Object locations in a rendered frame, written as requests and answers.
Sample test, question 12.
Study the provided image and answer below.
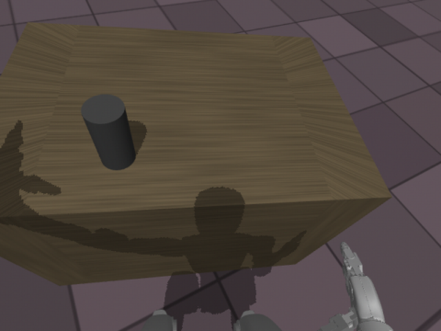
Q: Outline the right robot hand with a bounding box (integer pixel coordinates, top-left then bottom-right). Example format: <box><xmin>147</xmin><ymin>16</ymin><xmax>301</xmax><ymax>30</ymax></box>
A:
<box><xmin>317</xmin><ymin>241</ymin><xmax>385</xmax><ymax>331</ymax></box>

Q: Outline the can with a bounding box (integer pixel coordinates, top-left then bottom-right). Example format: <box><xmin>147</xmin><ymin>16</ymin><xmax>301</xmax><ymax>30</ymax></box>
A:
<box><xmin>81</xmin><ymin>94</ymin><xmax>136</xmax><ymax>170</ymax></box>

